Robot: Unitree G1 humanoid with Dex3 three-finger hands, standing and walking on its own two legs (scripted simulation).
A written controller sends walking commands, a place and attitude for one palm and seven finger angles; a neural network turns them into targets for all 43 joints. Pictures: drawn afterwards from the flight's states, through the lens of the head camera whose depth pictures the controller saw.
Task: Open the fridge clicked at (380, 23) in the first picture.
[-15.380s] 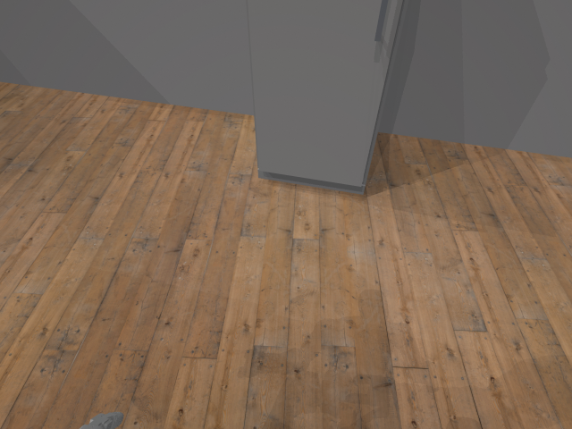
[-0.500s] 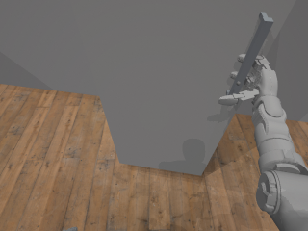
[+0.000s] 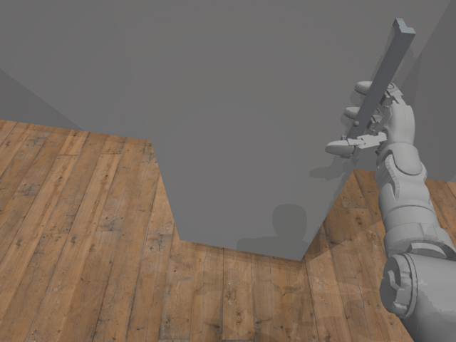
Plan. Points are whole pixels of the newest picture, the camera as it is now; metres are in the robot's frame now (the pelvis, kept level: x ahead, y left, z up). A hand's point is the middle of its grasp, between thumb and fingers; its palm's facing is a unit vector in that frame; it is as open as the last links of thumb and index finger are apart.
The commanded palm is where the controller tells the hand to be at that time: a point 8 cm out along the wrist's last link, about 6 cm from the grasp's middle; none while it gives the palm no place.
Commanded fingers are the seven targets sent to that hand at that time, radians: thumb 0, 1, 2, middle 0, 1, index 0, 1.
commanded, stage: grip the handle and tug to test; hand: right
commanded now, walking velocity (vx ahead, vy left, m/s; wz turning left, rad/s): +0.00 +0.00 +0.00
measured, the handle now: (367, 99) +0.53 -0.17 +0.17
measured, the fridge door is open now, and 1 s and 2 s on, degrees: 0 0 11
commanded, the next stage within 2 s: pull the door a little, standing still in 1.32 s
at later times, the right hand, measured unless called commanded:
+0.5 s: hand (362, 124) +0.47 -0.16 +0.16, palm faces +0.04 +1.00 +0.01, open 6.8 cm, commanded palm +0.44 -0.20 +0.15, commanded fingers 0.00 -0.90 -0.90 0.45 1.40 0.45 1.40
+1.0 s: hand (356, 124) +0.47 -0.15 +0.16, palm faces +0.05 +1.00 +0.02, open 5.9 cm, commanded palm +0.43 -0.20 +0.15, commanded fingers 0.00 -0.90 -0.90 0.45 1.40 0.45 1.40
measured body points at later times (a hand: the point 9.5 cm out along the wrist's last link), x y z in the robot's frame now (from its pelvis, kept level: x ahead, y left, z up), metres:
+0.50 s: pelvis +0.00 +0.00 +0.00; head +0.04 +0.00 +0.45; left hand +0.05 +0.26 -0.12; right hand +0.47 -0.21 +0.16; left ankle -0.01 +0.12 -0.72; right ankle +0.01 -0.12 -0.72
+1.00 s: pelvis +0.01 +0.00 +0.00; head +0.03 +0.00 +0.45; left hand +0.06 +0.26 -0.12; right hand +0.46 -0.20 +0.16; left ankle -0.01 +0.12 -0.72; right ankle +0.01 -0.12 -0.72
